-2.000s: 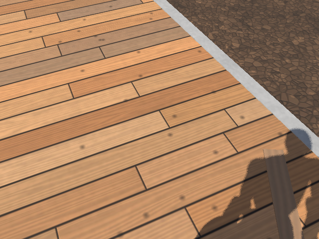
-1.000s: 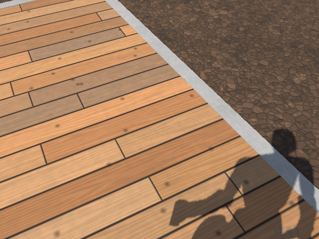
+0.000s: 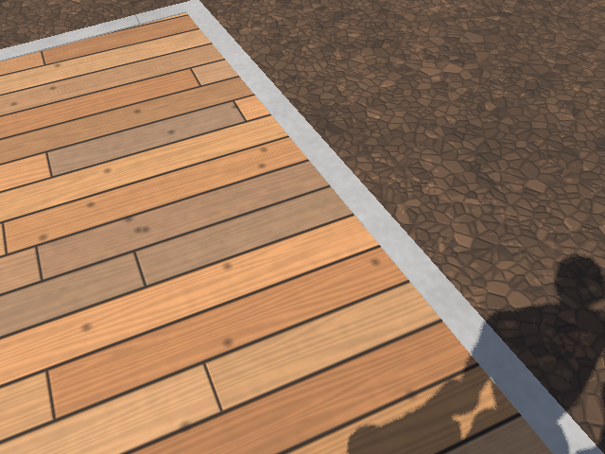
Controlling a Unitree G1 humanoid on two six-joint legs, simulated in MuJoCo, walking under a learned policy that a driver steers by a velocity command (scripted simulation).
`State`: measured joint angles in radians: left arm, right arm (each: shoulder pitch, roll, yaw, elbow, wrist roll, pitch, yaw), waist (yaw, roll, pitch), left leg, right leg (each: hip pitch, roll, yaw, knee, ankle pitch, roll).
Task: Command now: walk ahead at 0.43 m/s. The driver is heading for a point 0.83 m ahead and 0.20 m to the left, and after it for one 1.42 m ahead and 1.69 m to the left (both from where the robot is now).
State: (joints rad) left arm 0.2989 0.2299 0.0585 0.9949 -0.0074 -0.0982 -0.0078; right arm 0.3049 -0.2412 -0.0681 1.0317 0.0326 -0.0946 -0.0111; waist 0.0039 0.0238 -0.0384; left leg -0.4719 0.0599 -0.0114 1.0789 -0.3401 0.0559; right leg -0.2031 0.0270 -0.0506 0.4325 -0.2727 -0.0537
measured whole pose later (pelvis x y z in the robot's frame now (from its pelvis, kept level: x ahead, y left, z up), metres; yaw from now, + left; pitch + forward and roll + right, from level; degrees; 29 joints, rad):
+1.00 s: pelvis +0.53 +0.01 -0.02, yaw +2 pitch +2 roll +1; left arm 0.02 0.23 0.06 0.86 0.00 -0.11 -0.03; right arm 0.38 -0.25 -0.05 1.04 0.02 -0.07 0.00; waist -0.05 0.01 0.04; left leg -0.17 0.00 -0.04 0.92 -0.48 0.03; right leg -0.48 -0.02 -0.07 0.57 -0.13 -0.05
